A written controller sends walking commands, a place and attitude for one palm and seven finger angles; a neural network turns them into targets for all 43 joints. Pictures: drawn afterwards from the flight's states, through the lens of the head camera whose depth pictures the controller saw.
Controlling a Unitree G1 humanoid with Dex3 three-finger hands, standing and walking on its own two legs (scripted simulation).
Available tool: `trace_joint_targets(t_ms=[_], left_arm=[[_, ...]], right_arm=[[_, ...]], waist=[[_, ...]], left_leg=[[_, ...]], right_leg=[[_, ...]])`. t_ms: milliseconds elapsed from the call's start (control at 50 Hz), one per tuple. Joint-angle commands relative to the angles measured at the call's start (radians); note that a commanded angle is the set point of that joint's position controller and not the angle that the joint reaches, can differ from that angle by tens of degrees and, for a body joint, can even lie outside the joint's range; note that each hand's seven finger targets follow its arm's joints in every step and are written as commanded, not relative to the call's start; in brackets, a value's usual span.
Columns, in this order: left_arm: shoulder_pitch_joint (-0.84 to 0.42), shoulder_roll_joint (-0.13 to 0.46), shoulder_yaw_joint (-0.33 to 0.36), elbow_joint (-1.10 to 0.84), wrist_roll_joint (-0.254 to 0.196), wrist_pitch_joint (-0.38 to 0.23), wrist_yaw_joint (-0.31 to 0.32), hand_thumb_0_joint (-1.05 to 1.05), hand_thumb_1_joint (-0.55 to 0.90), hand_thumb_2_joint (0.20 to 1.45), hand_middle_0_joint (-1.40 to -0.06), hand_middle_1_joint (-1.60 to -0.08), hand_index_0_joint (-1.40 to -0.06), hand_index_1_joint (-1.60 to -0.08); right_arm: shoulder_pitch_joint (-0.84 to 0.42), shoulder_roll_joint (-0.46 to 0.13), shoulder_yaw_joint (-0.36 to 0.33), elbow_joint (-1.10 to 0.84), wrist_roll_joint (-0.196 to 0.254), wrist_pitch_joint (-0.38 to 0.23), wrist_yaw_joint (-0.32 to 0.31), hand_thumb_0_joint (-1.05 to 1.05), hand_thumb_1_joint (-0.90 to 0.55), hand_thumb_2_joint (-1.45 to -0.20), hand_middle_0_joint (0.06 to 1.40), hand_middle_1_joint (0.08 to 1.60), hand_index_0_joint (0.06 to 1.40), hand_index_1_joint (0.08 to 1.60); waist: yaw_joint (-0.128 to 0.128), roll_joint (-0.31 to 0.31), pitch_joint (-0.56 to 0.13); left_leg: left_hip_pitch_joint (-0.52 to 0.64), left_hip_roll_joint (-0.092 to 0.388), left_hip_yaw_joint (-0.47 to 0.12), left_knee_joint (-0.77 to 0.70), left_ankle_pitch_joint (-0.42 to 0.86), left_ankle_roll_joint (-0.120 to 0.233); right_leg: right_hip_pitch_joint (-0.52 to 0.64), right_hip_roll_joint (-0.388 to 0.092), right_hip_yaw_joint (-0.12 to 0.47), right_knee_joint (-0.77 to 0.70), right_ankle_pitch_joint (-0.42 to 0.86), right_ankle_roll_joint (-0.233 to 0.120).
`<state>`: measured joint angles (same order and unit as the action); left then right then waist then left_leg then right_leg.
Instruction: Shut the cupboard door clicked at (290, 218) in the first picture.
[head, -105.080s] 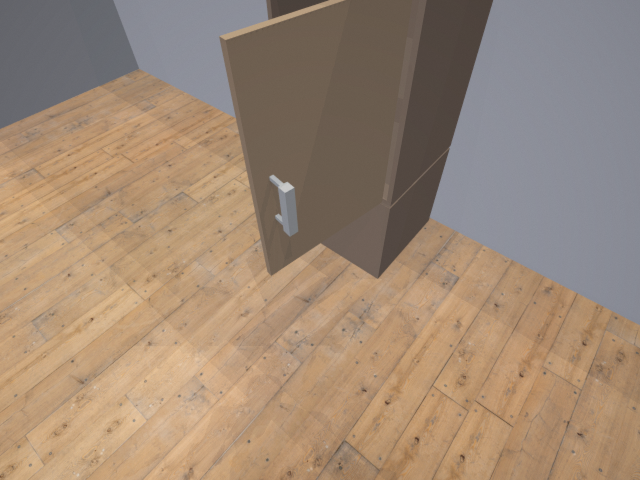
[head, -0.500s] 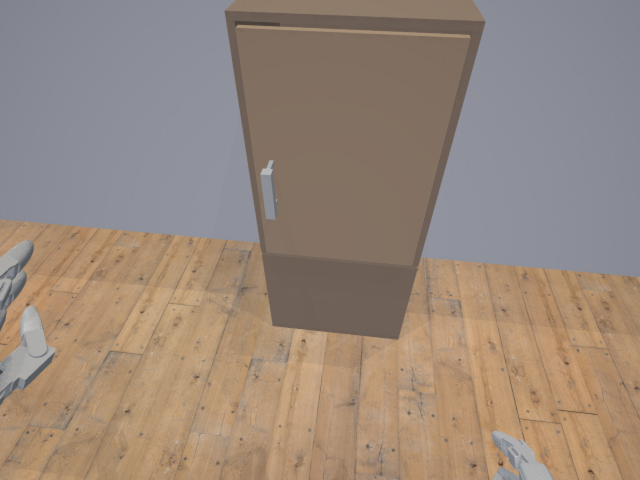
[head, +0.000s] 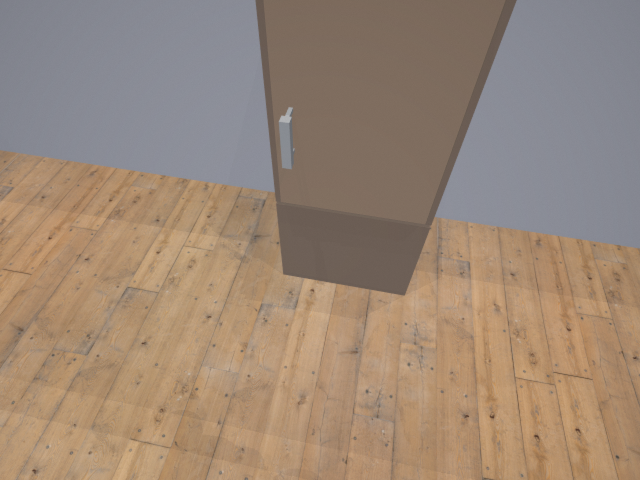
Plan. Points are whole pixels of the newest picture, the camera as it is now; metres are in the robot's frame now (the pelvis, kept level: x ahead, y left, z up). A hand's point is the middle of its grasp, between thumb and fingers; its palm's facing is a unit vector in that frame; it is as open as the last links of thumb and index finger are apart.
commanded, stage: let the arm hang, fingers relaxed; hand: left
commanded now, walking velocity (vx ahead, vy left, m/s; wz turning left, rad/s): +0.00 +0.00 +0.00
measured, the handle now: (288, 138) +0.82 +0.13 -0.09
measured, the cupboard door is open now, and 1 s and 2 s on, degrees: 0 0 0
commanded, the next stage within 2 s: look to check the result in 0.54 s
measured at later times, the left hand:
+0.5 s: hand out of the picture +0.01 +0.20 -0.16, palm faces -0.03 -0.98 -0.19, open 7.3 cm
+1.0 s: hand out of the picture -0.02 +0.22 -0.16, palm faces -0.03 -0.97 -0.23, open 7.3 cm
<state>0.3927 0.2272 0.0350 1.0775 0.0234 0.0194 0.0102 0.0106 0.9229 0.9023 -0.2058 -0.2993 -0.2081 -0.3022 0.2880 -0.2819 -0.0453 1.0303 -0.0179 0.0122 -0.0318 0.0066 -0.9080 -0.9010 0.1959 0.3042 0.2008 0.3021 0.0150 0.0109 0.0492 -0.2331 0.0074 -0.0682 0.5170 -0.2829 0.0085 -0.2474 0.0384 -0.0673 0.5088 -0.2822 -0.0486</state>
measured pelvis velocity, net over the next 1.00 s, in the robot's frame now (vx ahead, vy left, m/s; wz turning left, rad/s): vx -0.03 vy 0.02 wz -0.06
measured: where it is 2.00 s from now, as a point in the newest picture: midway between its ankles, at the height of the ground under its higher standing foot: outside the picture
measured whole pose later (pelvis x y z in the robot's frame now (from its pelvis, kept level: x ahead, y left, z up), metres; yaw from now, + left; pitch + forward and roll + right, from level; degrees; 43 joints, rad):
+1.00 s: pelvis -0.03 +0.02 +0.01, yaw -4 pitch -2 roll +0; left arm 0.26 0.20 0.02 1.14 0.02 0.00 0.02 0.00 0.91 0.90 -0.20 -0.30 -0.20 -0.30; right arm 0.25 -0.19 -0.01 1.10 -0.02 -0.01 -0.03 0.00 -0.91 -0.90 0.20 0.30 0.20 0.30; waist 0.01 0.00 0.04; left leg -0.16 -0.02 0.01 0.41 -0.21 0.02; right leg -0.20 0.01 0.01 0.40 -0.17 -0.01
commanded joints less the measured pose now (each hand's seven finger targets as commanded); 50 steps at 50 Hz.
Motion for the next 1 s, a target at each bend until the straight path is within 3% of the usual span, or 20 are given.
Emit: trace_joint_targets(t_ms=[0,20,40,100,180,220,320,460,540,640,980], left_arm=[[-0.027,0.101,0.01,-0.033,-0.004,-0.04,0.01,0.0,0.9,0.9,-0.2,-0.3,-0.2,-0.3],[-0.061,0.119,0.01,-0.01,-0.008,-0.036,0.009,0.0,0.9,0.9,-0.2,-0.3,-0.2,-0.3],[-0.096,0.134,0.009,-0.009,-0.015,-0.031,0.007,0.0,0.9,0.9,-0.2,-0.3,-0.2,-0.3],[-0.107,0.118,0.002,0.008,-0.013,-0.027,0.01,0.0,0.9,0.9,-0.2,-0.3,-0.2,-0.3],[-0.13,0.09,-0.008,0.018,-0.012,-0.011,0.01,0.0,0.9,0.9,-0.2,-0.3,-0.2,-0.3],[-0.125,0.086,-0.007,0.018,-0.01,-0.008,0.009,0.0,0.9,0.9,-0.2,-0.3,-0.2,-0.3],[-0.134,0.085,0.0,0.0,-0.007,-0.006,0.007,0.0,0.9,0.9,-0.2,-0.3,-0.2,-0.3],[-0.112,0.069,0.005,-0.005,-0.008,-0.015,0.009,0.0,0.9,0.9,-0.2,-0.3,-0.2,-0.3],[-0.094,0.065,0.006,0.008,-0.01,-0.018,0.01,0.0,0.9,0.9,-0.2,-0.3,-0.2,-0.3],[-0.077,0.07,0.006,0.026,-0.01,-0.024,0.012,0.0,0.9,0.9,-0.2,-0.3,-0.2,-0.3],[-0.111,0.107,0.006,0.032,-0.006,-0.035,0.013,0.0,0.9,0.9,-0.2,-0.3,-0.2,-0.3]], right_arm=[[-0.023,-0.111,-0.002,-0.035,0.003,-0.03,-0.029,0.0,-0.9,-0.9,0.2,0.3,0.2,0.3],[-0.021,-0.089,0.002,-0.014,0.009,-0.03,-0.027,0.0,-0.9,-0.9,0.2,0.3,0.2,0.3],[-0.011,-0.083,0.009,-0.001,0.012,-0.028,-0.022,0.0,-0.9,-0.9,0.2,0.3,0.2,0.3],[-0.04,-0.075,0.016,0.017,0.007,-0.024,-0.018,0.0,-0.9,-0.9,0.2,0.3,0.2,0.3],[-0.034,-0.032,0.029,0.04,0.001,-0.017,-0.01,0.0,-0.9,-0.9,0.2,0.3,0.2,0.3],[-0.032,-0.02,0.029,0.046,-0.002,-0.016,-0.006,0.0,-0.9,-0.9,0.2,0.3,0.2,0.3],[-0.006,-0.012,0.024,0.047,-0.006,-0.014,-0.001,0.0,-0.9,-0.9,0.2,0.3,0.2,0.3],[0.038,0.006,0.024,0.053,-0.004,-0.019,-0.003,0.0,-0.9,-0.9,0.2,0.3,0.2,0.3],[0.055,0.008,0.024,0.057,-0.001,-0.023,-0.006,0.0,-0.9,-0.9,0.2,0.3,0.2,0.3],[0.076,-0.002,0.016,0.056,0.003,-0.022,-0.009,0.0,-0.9,-0.9,0.2,0.3,0.2,0.3],[0.013,-0.053,0.011,0.043,0.004,-0.029,-0.005,0.0,-0.9,-0.9,0.2,0.3,0.2,0.3]], waist=[[-0.002,-0.111,-0.115],[-0.015,-0.049,-0.115],[-0.018,-0.003,-0.103],[-0.005,-0.034,-0.045],[-0.002,-0.014,0.063],[0.001,0.002,0.071],[-0.001,-0.035,0.089],[-0.007,-0.009,0.042],[-0.006,0.04,0.018],[-0.013,0.003,0.021],[-0.021,-0.019,0.036]], left_leg=[[0.131,0.12,-0.021,-0.047,0.393,0.032],[0.12,0.089,-0.017,-0.07,0.392,0.023],[0.089,0.093,-0.027,-0.125,0.316,0.02],[0.057,0.093,-0.023,-0.161,0.257,0.021],[-0.024,0.087,-0.037,-0.24,0.071,0.021],[-0.041,0.081,-0.038,-0.258,-0.004,0.021],[-0.072,0.066,-0.036,-0.269,-0.1,0.023],[-0.062,0.061,-0.028,-0.249,-0.074,0.025],[-0.05,0.071,-0.037,-0.251,-0.056,0.029],[-0.031,0.069,-0.028,-0.227,-0.046,0.033],[0.026,0.08,-0.028,-0.224,0.039,0.032]], right_leg=[[0.073,-0.119,0.152,-0.129,0.342,-0.017],[0.104,-0.138,0.142,-0.108,0.412,-0.019],[0.126,-0.141,0.133,-0.11,0.328,-0.011],[0.126,-0.128,0.145,-0.138,0.284,-0.003],[0.093,-0.114,0.158,-0.19,0.082,0.015],[0.083,-0.112,0.159,-0.197,0.037,0.02],[0.049,-0.113,0.168,-0.212,-0.047,0.023],[0.059,-0.114,0.171,-0.203,-0.022,0.016],[0.074,-0.11,0.159,-0.184,0.03,0.011],[0.056,-0.115,0.169,-0.196,0.007,0.005],[0.029,-0.123,0.178,-0.2,0.062,0.005]])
